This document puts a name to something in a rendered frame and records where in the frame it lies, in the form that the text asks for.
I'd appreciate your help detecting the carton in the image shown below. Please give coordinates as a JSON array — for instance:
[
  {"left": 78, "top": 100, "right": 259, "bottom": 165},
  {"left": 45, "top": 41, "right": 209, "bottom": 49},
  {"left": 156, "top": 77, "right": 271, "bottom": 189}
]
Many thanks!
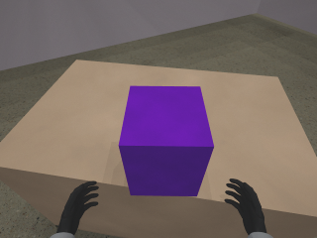
[{"left": 118, "top": 85, "right": 214, "bottom": 196}]

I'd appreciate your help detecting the robot left hand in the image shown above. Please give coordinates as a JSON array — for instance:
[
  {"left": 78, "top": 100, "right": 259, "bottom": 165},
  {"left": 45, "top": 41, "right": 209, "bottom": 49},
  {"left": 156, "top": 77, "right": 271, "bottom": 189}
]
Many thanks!
[{"left": 56, "top": 180, "right": 99, "bottom": 235}]

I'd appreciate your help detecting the pedestal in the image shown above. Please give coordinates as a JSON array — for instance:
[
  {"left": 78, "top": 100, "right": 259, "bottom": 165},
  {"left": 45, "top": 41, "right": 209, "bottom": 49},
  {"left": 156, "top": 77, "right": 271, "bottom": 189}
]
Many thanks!
[{"left": 0, "top": 59, "right": 317, "bottom": 238}]

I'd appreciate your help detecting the robot right hand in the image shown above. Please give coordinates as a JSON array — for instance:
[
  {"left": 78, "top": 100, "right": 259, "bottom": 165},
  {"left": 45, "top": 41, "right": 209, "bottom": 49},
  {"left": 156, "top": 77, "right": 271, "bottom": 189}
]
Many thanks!
[{"left": 224, "top": 178, "right": 267, "bottom": 235}]

